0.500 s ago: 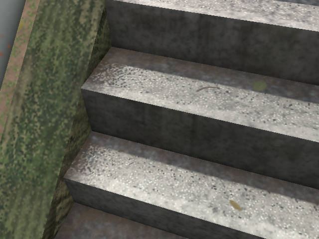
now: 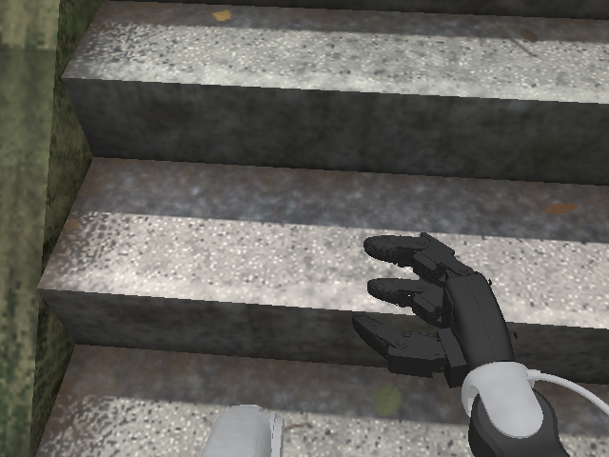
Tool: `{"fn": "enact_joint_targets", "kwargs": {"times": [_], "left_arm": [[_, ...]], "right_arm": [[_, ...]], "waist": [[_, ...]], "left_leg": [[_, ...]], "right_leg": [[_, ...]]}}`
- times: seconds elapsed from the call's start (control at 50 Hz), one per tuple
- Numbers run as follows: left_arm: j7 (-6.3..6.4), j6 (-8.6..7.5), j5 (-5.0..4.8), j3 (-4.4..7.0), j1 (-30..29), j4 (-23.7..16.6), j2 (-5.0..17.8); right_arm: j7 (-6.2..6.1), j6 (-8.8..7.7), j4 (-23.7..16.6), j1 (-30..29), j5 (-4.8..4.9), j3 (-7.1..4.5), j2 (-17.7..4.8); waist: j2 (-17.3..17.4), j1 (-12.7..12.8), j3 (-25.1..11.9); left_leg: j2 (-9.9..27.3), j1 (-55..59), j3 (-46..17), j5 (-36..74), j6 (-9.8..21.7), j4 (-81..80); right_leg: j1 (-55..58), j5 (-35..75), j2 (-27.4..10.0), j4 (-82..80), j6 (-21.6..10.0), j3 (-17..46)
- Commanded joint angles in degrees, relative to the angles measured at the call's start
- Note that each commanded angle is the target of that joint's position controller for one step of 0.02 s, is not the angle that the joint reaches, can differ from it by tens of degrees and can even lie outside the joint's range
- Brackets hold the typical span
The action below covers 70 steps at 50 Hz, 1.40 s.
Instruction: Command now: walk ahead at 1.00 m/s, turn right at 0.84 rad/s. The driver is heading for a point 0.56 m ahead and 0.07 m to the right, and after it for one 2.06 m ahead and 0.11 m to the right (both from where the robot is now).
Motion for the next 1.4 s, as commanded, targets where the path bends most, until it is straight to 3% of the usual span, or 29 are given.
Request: {"fn": "enact_joint_targets", "kwargs": {"times": [0.02, 0.06, 0.08, 0.1, 0.12, 0.16, 0.26, 0.3, 0.34, 0.38, 0.4, 0.46, 0.58, 0.6, 0.62, 0.68, 0.7, 0.72, 0.74, 0.76, 0.8, 0.86, 0.98, 1.1, 1.18, 1.24, 1.28, 1.3, 1.4], "left_arm": [[1.68, -2.96, -2.67, 3.64, -10.3, -9.1, 12.2], [-0.64, -5.43, -0.4, 6.77, -18.5, -13.4, 16.4], [-2.19, -6.58, 2.48, 5.02, -22.4, -14.4, 7.7], [-2.82, -6.69, 1.16, 4.22, -18.9, -19.4, 2.0], [-2.69, -5.68, 1.76, 3.61, -27.6, -22.2, 2.3], [-0.84, -1.32, 0.93, -0.39, -33.5, -28.6, -7.8], [1.38, 8.92, 2.1, 1.65, -29.8, -32.8, 3.0], [0.48, 9.37, 1.33, 1.7, -9.9, -30.0, 7.2], [0.03, 7.66, 2.86, 3.96, 10.4, -22.6, 9.7], [-0.57, 6.82, 2.68, 5.01, -14.4, -22.1, 12.6], [0.82, 6.84, 2.94, 4.76, -22.1, -22.1, 13.0], [1.35, 1.36, 3.71, 2.71, -15.2, -12.3, 6.6], [-1.45, -4.08, -0.1, 1.69, -5.4, 1.5, 3.9], [-7.0, -0.05, 8.13, -3.62, -0.9, 6.6, -1.5], [-10.85, 1.58, 5.52, -1.02, -8.3, 3.8, 7.6], [-13.65, 0.68, 2.12, 0.18, -11.6, 2.2, 14.2], [-13.43, 0.94, 5.43, -1.06, -8.0, 2.6, 11.2], [-12.21, 1.83, 3.47, 0.22, -18.4, -0.7, 13.2], [-13.47, 3.83, 3.87, -0.46, -19.4, 0.8, 6.7], [-13.37, 5.82, 2.32, -0.56, -15.6, 0.0, 2.7], [-8.75, 3.92, 1.77, -0.4, -14.6, -8.2, 4.7], [-3.88, 2.45, 4.88, -3.44, -15.0, -10.5, -3.3], [-4.64, 0.1, 2.3, -3.32, -29.2, -17.7, -1.9], [0.34, -2.4, 1.69, -3.28, -43.0, -35.4, 1.1], [-0.16, -0.32, 1.26, -2.25, -37.8, -40.0, -1.0], [-4.68, 2.87, -2.99, -0.55, -22.5, -38.1, 1.0], [-4.75, 3.32, 1.7, 3.27, -6.4, -32.4, 12.9], [-5.14, 1.77, 0.86, 2.99, -6.7, -32.1, 13.8], [1.27, -3.0, -1.2, -1.55, -29.7, -26.4, -4.0]], "right_arm": [[-2.19, 0.29, -0.9, 8.3, 3.48, -4.44, -10.3], [-0.65, -1.67, 6.4, 26.7, 5.12, -8.18, -19.5], [-0.12, -1.22, 11.6, 23.6, 6.76, -9.4, -19.5], [-1.64, -0.62, 14.1, 23.7, 2.14, -10.38, -21.9], [-0.94, -0.86, 16.4, 29.9, -0.66, -12.09, -24.1], [-0.5, -3.6, 28.0, 29.8, -3.55, -8.78, -12.5], [0.43, -5.26, 24.9, 4.6, 0.56, -8.8, -15.2], [-0.86, -3.68, 23.2, 5.6, 4.55, -12.2, -30.2], [-0.55, -3.88, 18.1, 2.5, 7.61, -12.84, -32.0], [4.8, -2.9, 12.6, 7.1, 4.53, -9.14, -15.9], [5.7, -3.4, 7.1, 15.1, 0.53, -8.15, -12.0], [3.11, -3.11, 5.4, 12.9, -1.58, -4.23, -4.6], [-1.44, -1.94, 1.7, -4.5, 2.26, -2.98, -4.5], [2.24, 3.06, -7.5, -8.6, 6.34, -4.37, -15.8], [3.56, 7.39, -9.7, -11.3, 4.61, -5.6, -19.1], [5.09, 14.42, 4.7, 14.6, 6.33, -4.12, -13.4], [3.67, 14.54, 9.1, 22.4, 7.43, -5.31, -17.2], [4.39, 14.41, 19.4, 44.5, 4.38, -6.74, -18.4], [5.37, 14.55, 30.4, 59.3, 1.44, -4.66, -9.0], [4.28, 13.29, 28.7, 56.6, -2.48, -5.98, -10.7], [6.68, 6.41, 26.9, 34.9, 1.11, -9.71, -17.3], [7.88, 0.73, 32.2, 25.0, 3.23, -6.48, -5.9], [2.57, 0.88, 23.8, 34.1, 2.88, -9.23, -19.7], [-0.3, -1.82, 23.7, 50.8, 5.22, -9.2, -17.5], [-0.45, -1.15, 19.0, 37.2, 6.3, -10.9, -24.8], [5.09, -0.53, 15.7, 18.7, 5.49, -14.63, -29.8], [8.52, 2.42, 16.7, 34.8, 4.96, -12.78, -18.2], [8.75, 2.05, 17.6, 28.5, 5.64, -13.8, -23.0], [6.03, 0.84, 17.3, 23.8, 2.78, -9.0, -17.9]], "waist": [[-0.1, -11.8, -19.9], [5.5, -19.4, -34.2], [15.4, -16.7, -23.7], [24.5, -9.4, -22.0], [7.7, -13.8, -20.8], [5.0, -4.4, 0.8], [1.9, 12.3, 12.9], [5.2, 21.9, -5.6], [8.0, 23.7, -20.8], [-19.1, 6.5, -17.5], [-17.9, -4.1, -26.6], [2.3, -5.8, -0.8], [6.6, -2.4, 7.7], [0.7, -8.8, -17.6], [-2.6, -15.6, -12.1], [1.5, -16.6, -14.1], [7.7, -14.2, -18.0], [11.0, -20.7, -21.2], [23.2, -20.5, -20.6], [6.7, -16.3, -10.3], [2.4, -7.2, -13.3], [0.9, 5.1, -8.8], [10.3, -3.3, -2.9], [13.5, -10.1, -2.2], [7.4, -2.0, -4.7], [10.0, 9.9, -8.2], [-28.0, 4.1, -35.8], [-19.1, 5.5, -13.9], [-3.9, -5.8, -2.5]], "left_leg": [[-4.3, 65.4, 3.9, 10.3, -0.6, -24.9], [-0.4, 76.4, -6.3, 2.4, 1.4, -56.8], [3.1, 77.4, -7.3, 17.9, 3.7, -66.5], [22.8, 96.7, -29.4, 74.4, 13.5, -59.2], [26.3, 100.8, -37.0, 55.8, 15.4, -65.5], [22.1, 94.4, -16.6, 37.1, 4.6, -73.8], [16.3, 50.3, 14.8, 47.8, -3.1, -97.9], [7.6, 41.8, 18.5, 88.0, 1.8, -86.4], [15.2, 51.1, 8.3, 124.7, 4.0, -47.1], [-5.2, 33.0, -0.8, 22.2, -2.1, 10.0], [-6.5, 23.3, -11.9, 20.7, -2.0, 23.1], [-2.4, 8.7, -10.7, 19.3, -1.5, 32.8], [1.5, -0.4, 1.3, 1.3, 0.6, 11.6], [-1.0, 7.6, -3.9, 4.3, 5.2, 1.8], [-5.0, 24.5, 2.5, -1.4, 5.1, -15.5], [-10.1, 21.7, 4.7, 5.3, -3.3, -33.3], [-11.6, 24.5, 3.2, 5.6, -0.6, -45.4], [-11.0, 41.1, 1.9, 21.5, -0.6, -71.6], [-2.2, 68.7, -22.6, 43.4, 6.0, -72.9], [2.2, 78.2, -39.1, 81.5, 10.9, -64.2], [7.8, 83.7, -42.1, 65.0, 15.5, -61.6], [-0.9, 57.0, -21.0, 33.0, 5.1, -68.0], [0.1, 43.9, -40.1, 15.3, 8.1, -74.9], [2.6, 76.2, -44.3, 42.6, 5.9, -66.0], [3.0, 66.4, -50.7, 34.9, 5.1, -69.8], [1.3, 46.1, -47.7, 87.9, 3.4, -76.2], [-18.8, 30.1, -32.4, -0.9, -10.4, -23.9], [-12.2, 16.3, -27.0, -0.7, -13.4, -0.3], [2.5, 23.6, -9.1, 7.8, -10.9, -3.3]], "right_leg": [[-25.1, 109.6, -10.3, 3.2, -2.8, 5.8], [-11.7, 96.3, -6.4, 39.7, 1.8, 6.5], [-20.4, 28.9, -0.9, 54.5, 2.3, 2.5], [-51.6, -8.1, 2.2, 87.4, 7.7, 1.1], [-68.5, -11.6, 0.3, 109.1, 5.4, -4.1], [-88.8, -30.5, -1.1, 124.9, 0.4, -0.1], [-59.4, -28.1, -3.1, 101.1, 0.6, -9.9], [-15.0, -29.9, 3.8, 67.8, 2.3, -18.9], [0.6, -18.5, 5.4, 58.6, 1.2, -15.2], [-7.1, -13.6, 0.1, 17.0, -15.5, 26.4], [1.2, -34.6, -5.6, 7.2, -18.2, 40.7], [-20.8, -7.6, -6.6, 8.2, -5.0, 32.4], [-17.3, 13.9, -9.2, -4.6, 3.4, -1.1], [-21.2, 27.1, -6.5, 9.1, -2.0, -0.6], [-33.3, 59.0, -5.7, -3.3, -5.4, -3.3], [0.8, 126.5, -23.2, 7.6, -8.7, -2.4], [8.7, 137.3, -22.8, 17.9, -4.3, -3.8], [8.8, 124.5, -17.5, 32.5, 3.1, -5.5], [-22.8, 22.3, -4.2, 66.4, 8.4, -3.3], [-57.2, 12.8, 7.4, 91.1, 2.7, 6.7], [-79.4, 1.0, 10.3, 99.2, 5.7, 16.3], [-69.1, -2.7, -5.6, 92.3, 5.1, -3.2], [-64.0, -8.2, -2.5, 100.4, 12.2, -4.3], [-82.5, -29.1, -3.4, 102.3, 13.5, -2.9], [-67.1, -21.5, -7.3, 78.5, 14.0, -2.8], [-14.0, -6.9, -2.8, 37.3, 10.3, -5.2], [13.6, 26.9, -37.4, 14.0, -24.5, 58.7], [-1.0, 22.5, -34.7, 18.1, -20.3, 52.9], [-24.7, -11.4, -20.8, 18.8, -0.3, 3.4]]}}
